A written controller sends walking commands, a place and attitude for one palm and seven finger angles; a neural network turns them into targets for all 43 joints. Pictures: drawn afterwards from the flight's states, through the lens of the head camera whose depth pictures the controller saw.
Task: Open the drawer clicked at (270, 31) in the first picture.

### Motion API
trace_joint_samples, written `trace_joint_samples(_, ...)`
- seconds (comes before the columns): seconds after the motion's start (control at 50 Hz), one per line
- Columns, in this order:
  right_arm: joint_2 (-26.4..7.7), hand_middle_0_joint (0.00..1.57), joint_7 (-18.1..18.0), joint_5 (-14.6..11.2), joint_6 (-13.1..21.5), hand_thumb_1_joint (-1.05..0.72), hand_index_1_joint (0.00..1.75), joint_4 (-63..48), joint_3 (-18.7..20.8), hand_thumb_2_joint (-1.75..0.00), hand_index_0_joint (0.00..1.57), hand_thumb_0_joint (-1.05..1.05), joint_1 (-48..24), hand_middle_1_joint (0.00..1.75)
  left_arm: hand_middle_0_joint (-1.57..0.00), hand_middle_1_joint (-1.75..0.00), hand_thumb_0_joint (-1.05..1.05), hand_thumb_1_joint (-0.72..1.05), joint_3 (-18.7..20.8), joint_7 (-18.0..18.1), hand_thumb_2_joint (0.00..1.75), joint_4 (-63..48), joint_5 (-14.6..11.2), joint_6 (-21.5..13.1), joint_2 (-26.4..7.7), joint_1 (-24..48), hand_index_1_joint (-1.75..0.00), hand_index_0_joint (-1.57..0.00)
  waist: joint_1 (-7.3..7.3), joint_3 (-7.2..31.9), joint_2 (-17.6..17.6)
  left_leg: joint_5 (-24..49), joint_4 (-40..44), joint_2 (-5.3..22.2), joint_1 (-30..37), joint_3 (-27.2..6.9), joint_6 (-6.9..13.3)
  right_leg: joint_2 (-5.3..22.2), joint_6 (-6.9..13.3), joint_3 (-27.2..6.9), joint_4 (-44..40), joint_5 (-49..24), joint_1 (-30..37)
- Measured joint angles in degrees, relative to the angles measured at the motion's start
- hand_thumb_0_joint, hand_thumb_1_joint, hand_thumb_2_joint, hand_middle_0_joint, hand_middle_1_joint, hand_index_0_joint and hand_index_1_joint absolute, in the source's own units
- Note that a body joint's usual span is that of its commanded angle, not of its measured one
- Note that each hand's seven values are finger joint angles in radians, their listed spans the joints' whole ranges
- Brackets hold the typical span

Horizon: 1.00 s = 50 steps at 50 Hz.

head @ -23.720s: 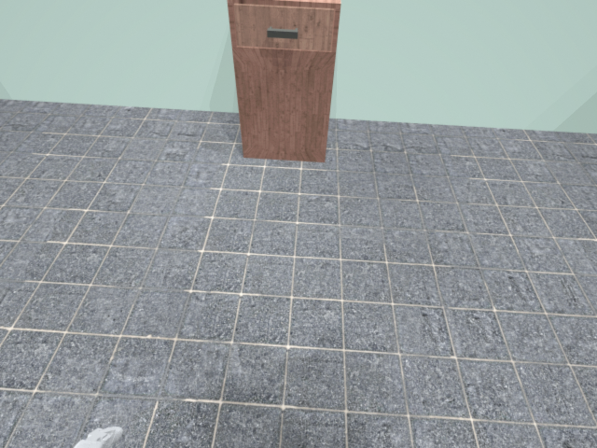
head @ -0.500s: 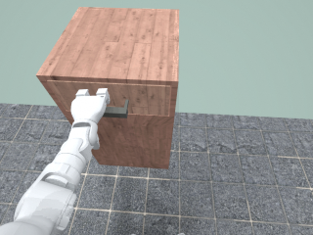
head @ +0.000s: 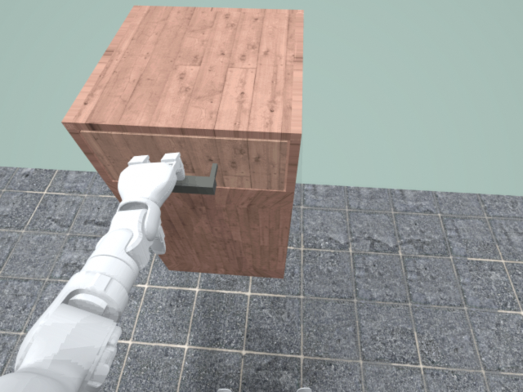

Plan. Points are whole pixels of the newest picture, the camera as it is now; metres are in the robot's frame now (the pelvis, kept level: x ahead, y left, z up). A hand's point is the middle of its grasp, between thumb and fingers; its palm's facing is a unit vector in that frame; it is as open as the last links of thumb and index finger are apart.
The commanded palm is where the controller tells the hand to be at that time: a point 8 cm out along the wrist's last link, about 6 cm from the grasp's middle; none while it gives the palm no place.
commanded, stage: re-aim the fingers above the handle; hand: left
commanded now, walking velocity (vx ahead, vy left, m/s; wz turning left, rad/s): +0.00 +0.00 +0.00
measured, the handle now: (187, 175) +0.53 +0.15 -0.06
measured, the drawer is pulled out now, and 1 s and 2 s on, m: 0.00 0.00 0.00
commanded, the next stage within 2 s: lower the fingers behind the handle in 0.84 s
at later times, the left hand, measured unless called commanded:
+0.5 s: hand (180, 206) +0.42 +0.14 -0.01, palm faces -0.24 -0.11 -0.96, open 13.8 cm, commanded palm +0.44 +0.15 +0.06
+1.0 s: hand (162, 189) +0.45 +0.17 +0.01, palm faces -0.20 -0.02 -0.98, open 13.9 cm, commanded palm +0.43 +0.17 +0.05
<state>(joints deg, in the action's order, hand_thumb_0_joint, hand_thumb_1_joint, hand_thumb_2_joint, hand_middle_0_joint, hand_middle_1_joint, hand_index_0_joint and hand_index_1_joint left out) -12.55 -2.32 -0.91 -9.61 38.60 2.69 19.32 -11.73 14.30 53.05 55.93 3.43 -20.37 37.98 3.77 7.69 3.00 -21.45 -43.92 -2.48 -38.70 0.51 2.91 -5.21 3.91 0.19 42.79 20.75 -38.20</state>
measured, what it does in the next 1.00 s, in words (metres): stands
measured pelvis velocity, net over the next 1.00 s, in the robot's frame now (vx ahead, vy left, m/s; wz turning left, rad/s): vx -0.01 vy -0.01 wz -0.04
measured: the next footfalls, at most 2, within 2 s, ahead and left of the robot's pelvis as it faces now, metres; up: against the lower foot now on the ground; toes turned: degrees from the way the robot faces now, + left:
none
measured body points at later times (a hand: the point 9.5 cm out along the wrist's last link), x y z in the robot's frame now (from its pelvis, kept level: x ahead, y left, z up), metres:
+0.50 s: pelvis +0.00 +0.01 +0.00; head +0.08 +0.01 +0.44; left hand +0.43 +0.15 +0.04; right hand +0.06 -0.25 -0.14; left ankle -0.01 +0.09 -0.71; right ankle -0.01 -0.08 -0.71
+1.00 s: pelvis -0.01 -0.01 +0.01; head +0.07 -0.02 +0.45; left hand +0.46 +0.17 +0.06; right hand +0.05 -0.25 -0.13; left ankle -0.01 +0.09 -0.71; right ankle -0.01 -0.08 -0.71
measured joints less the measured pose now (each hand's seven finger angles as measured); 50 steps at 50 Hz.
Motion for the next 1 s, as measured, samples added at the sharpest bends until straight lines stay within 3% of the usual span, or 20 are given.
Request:
trace_joint_samples(0.06, -0.38, 0.20, -0.76, 0.49, 1.19, -0.91, 0.30, 0.80, 0.53, -0.90, 0.20, 0.01, 0.13, 0.30, -0.32, -1.20, 0.00, -0.49, -2.55, -1.56, 0.30, -4.94, 0.51, -7.57, 1.58, -1.42, -1.20, -0.32, -0.30, 0.33, -0.48, -0.31, -0.51, -0.47, 0.26, -0.90, 0.06, 0.43, -0.02, 0.90, 0.13, 0.52, 0.70)
trace_joint_samples(0.1, -0.83, 0.20, -0.79, 0.84, 1.69, -0.91, 0.30, 1.09, 0.87, -0.90, 0.20, 0.01, -0.82, 0.30, -0.32, -1.20, 0.00, -0.49, -2.34, 0.34, 0.30, -6.82, 2.73, -12.12, 2.82, -1.25, -1.20, -0.32, -0.09, 0.88, -0.64, -1.05, -2.11, -0.55, -0.96, -0.90, 0.14, 0.49, -0.07, 1.03, 1.62, 1.24, -0.45)
trace_joint_samples(0.14, -1.27, 0.20, -0.44, 1.30, 1.92, -0.91, 0.30, 1.02, 1.02, -0.90, 0.20, 0.01, -2.17, 0.30, -0.32, -1.20, 0.00, -0.49, -0.64, 4.47, 0.30, -6.96, 5.58, -14.47, 3.82, -0.13, -1.20, -0.33, 0.36, 1.86, -0.66, -1.95, -4.22, -0.52, -3.14, -0.46, 0.27, 0.46, -0.15, 0.78, 3.87, 2.07, -2.80)
trace_joint_samples(0.2, -1.53, 0.20, 0.46, 2.06, 1.62, -0.91, 0.30, 0.40, 0.73, -0.90, 0.20, 0.01, -4.45, 0.30, -0.32, -1.20, 0.00, -0.49, 3.51, 12.12, 0.30, -4.16, 8.41, -11.47, 4.32, 2.73, -1.20, -0.33, 1.05, 2.91, -0.47, -3.12, -7.17, -0.29, -6.53, 0.67, 0.47, 0.26, -0.29, -0.04, 7.29, 3.11, -6.68)
trace_joint_samples(0.24, -1.40, 0.20, 1.13, 2.21, 0.79, -0.91, 0.30, -0.21, 0.34, -0.90, 0.20, 0.01, -5.65, 0.30, -0.32, -1.20, 0.00, -0.49, 5.20, 15.95, 0.30, -0.80, 9.30, -5.44, 3.69, 4.72, -1.20, -0.32, 1.09, 2.95, -0.25, -3.41, -8.01, -0.09, -7.78, 1.50, 0.66, 0.08, -0.49, -0.74, 8.51, 3.28, -8.32)
trace_joint_samples(0.28, -1.16, 0.19, 1.80, 1.84, -0.32, -0.91, 0.30, -0.71, -0.03, -0.90, 0.20, 0.01, -6.19, 0.30, -0.31, -1.20, 0.01, -0.49, 5.66, 16.89, 0.30, 3.16, 9.45, 1.30, 2.80, 6.13, -1.20, -0.32, 0.75, 2.62, 0.19, -3.19, -7.66, 0.10, -7.91, 2.01, 0.75, -0.10, -0.57, -1.26, 8.33, 2.92, -8.67)
trace_joint_samples(0.34, -0.60, 0.19, 2.08, 0.46, -2.09, -0.91, 0.30, -1.15, -0.54, -0.90, 0.20, 0.01, -5.65, 0.30, -0.31, -1.20, 0.00, -0.48, 4.09, 11.90, 0.30, 7.39, 6.44, 9.18, 1.59, 6.14, -1.20, -0.32, 0.08, 1.73, 0.75, -2.14, -5.18, 0.17, -5.90, 2.11, 0.76, -0.15, -0.73, -1.58, 5.86, 1.82, -6.69)
trace_joint_samples(0.4, 0.03, 0.20, 1.10, -0.37, -2.48, -0.91, 0.30, -1.32, -0.66, -0.90, 0.20, 0.01, -3.76, 0.30, -0.31, -1.20, 0.00, -0.48, -0.15, 2.46, 0.30, 4.68, 0.03, 10.73, 1.36, 3.78, -1.20, -0.32, -0.14, 0.33, 0.80, -0.81, -2.03, -0.24, -2.31, 0.84, 0.72, 0.27, -0.79, -0.64, 2.19, 0.72, -2.49)
trace_joint_samples(0.46, 0.13, 0.20, -0.45, -0.46, -0.45, -0.91, 0.30, -0.39, -0.81, -0.90, 0.20, 0.01, -1.94, 0.30, -0.31, -1.20, 0.00, -0.48, -4.63, -3.52, 0.30, -0.28, -3.14, 4.65, 2.65, 1.75, -1.20, -0.32, -0.06, -0.37, 0.12, -0.15, -0.46, -0.98, 0.16, -0.96, 0.69, 0.96, -0.72, 0.97, 0.01, 0.50, 0.77)
trace_joint_samples(0.52, -0.31, 0.20, -1.36, 0.11, 1.60, -0.91, 0.30, 0.42, -0.43, -0.90, 0.20, 0.01, -1.50, 0.30, -0.32, -1.20, 0.00, -0.49, -6.65, -4.39, 0.30, -4.97, -1.70, -4.17, 4.54, 0.94, -1.20, -0.32, 0.40, -0.13, -0.59, -0.57, -1.17, -1.39, 0.25, -1.66, 0.68, 1.33, -0.71, 1.69, 0.47, 1.12, 1.18)
trace_joint_samples(0.58, -0.96, 0.20, -1.39, 0.82, 2.78, -0.91, 0.30, 0.45, 0.07, -0.90, 0.20, 0.01, -2.33, 0.30, -0.32, -1.20, 0.00, -0.49, -4.75, 0.40, 0.30, -6.76, 3.11, -11.67, 5.97, 2.76, -1.20, -0.33, 1.34, 1.06, -0.85, -1.88, -4.06, -1.30, -2.64, -1.00, 0.78, 1.23, -0.75, 1.30, 3.53, 2.29, -1.95)
trace_joint_samples(0.62, -1.34, 0.20, -0.95, 1.50, 2.70, -0.91, 0.30, 0.20, -0.04, -0.90, 0.20, 0.01, -3.46, 0.30, -0.32, -1.20, 0.00, -0.49, -1.17, 6.03, 0.30, -5.40, 6.14, -12.80, 6.29, 5.28, -1.20, -0.33, 2.14, 1.91, -0.78, -2.92, -6.57, -1.00, -5.59, -0.07, 0.88, 0.96, -0.75, 0.63, 6.35, 3.16, -5.28)
trace_joint_samples(0.66, -1.45, 0.20, -0.39, 1.98, 1.91, -0.91, 0.30, -0.44, -0.35, -0.90, 0.20, 0.01, -4.52, 0.30, -0.32, -1.20, 0.00, -0.49, 1.73, 11.56, 0.30, -2.74, 7.60, -9.30, 5.66, 8.12, -1.20, -0.33, 2.71, 2.27, -0.64, -3.69, -8.55, -0.64, -8.19, 1.00, 0.99, 0.62, -0.86, -0.22, 8.74, 3.73, -8.36)
trace_joint_samples(0.7, -1.43, 0.20, 0.13, 2.16, 0.68, -0.91, 0.30, -0.94, -0.64, -0.90, 0.20, 0.01, -5.05, 0.30, -0.37, -1.26, 0.00, -0.49, 1.45, 16.11, 0.30, -1.54, 8.57, -6.98, 5.35, 9.23, -1.20, -0.32, 2.36, 2.17, -0.33, -3.94, -9.26, -0.25, -9.52, 2.00, 1.30, 0.25, -1.08, -1.12, 9.82, 3.71, -10.16)
trace_joint_samples(0.76, -1.13, 0.19, 0.77, 1.41, -2.06, -0.91, 0.30, -0.91, -1.45, -0.90, 0.20, 0.01, -5.53, 0.30, -0.36, -1.29, 0.00, -0.49, 0.06, 18.85, 0.30, 0.44, 10.04, 0.60, 6.88, 9.63, -1.20, -0.32, 1.47, 1.88, 0.27, -3.25, -7.79, 0.15, -8.88, 3.22, 1.21, -0.14, -1.16, -2.42, 8.91, 2.87, -10.11)
trace_joint_samples(0.82, -0.23, 0.19, 0.16, -0.13, -4.27, -0.91, 0.30, -0.38, -2.73, -0.90, 0.20, 0.01, -5.88, 0.30, -0.33, -1.29, 0.00, -0.49, -0.93, 17.22, 0.30, 2.17, 7.89, 5.89, 7.59, 9.20, -1.21, -0.30, 1.21, 1.36, 0.54, -1.72, -4.06, 0.33, -5.61, 4.01, 1.06, -0.32, -1.19, -3.50, 5.85, 1.32, -7.37)
trace_joint_samples(0.9, 1.07, 0.20, -1.71, -2.03, -5.42, -0.91, 0.30, -0.61, -4.53, -0.90, 0.20, 0.01, -5.67, 0.30, -0.32, -1.26, 0.00, -0.49, 0.60, 8.83, 0.30, 6.40, 3.55, 12.00, 6.44, 9.09, -1.23, -0.29, 2.02, 0.65, 0.22, 0.55, 1.40, 0.55, 0.06, 4.00, 0.48, -0.54, -0.87, -3.94, 0.79, -0.84, -1.97)
trace_joint_samples(0.94, 1.38, 0.20, -2.57, -2.31, -5.04, -0.91, 0.30, -1.67, -5.07, -0.90, 0.20, 0.01, -5.02, 0.30, -0.31, -1.24, 0.00, -0.49, 2.48, 4.54, 0.30, 8.20, 2.29, 11.82, 3.87, 8.30, -1.22, -0.30, 2.61, 0.28, -0.23, 1.28, 3.00, 0.75, 1.87, 3.59, 0.15, -0.72, -0.47, -3.66, -1.00, -1.59, -0.02)
trace_joint_samples(1.0, 0.96, 0.20, -3.21, -1.92, -3.24, -0.91, 0.30, -3.46, -4.57, -0.90, 0.20, 0.01, -3.24, 0.30, -0.31, -1.23, 0.00, -0.49, 3.77, -1.31, 0.30, 7.06, 1.76, 6.37, -0.88, 5.16, -1.22, -0.30, 2.73, -0.40, -0.98, 1.57, 3.34, 0.95, 2.55, 2.33, -0.31, -0.88, 0.17, -2.46, -2.16, -1.97, 1.30)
